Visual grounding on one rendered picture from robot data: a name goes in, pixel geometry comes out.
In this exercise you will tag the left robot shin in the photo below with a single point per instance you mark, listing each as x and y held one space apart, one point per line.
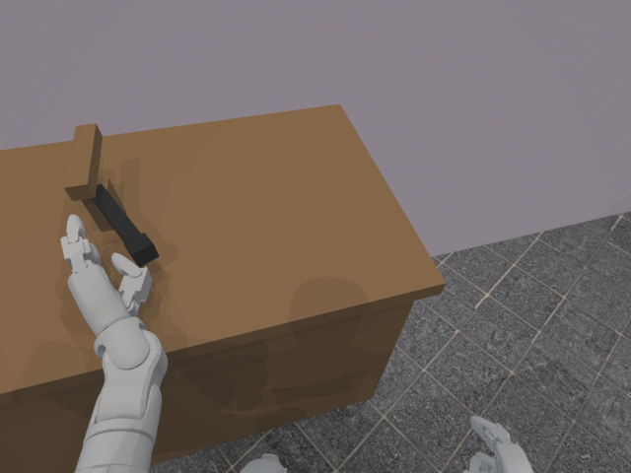
270 457

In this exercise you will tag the tap lever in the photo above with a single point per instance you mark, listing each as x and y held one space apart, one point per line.
139 246

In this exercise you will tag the left robot hand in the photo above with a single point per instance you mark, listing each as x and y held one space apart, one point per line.
96 297

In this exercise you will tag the counter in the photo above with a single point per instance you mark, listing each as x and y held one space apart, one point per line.
286 272

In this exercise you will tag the right robot hand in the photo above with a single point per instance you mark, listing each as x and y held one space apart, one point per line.
509 457

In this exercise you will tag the left robot forearm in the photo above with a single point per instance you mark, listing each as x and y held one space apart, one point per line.
123 427

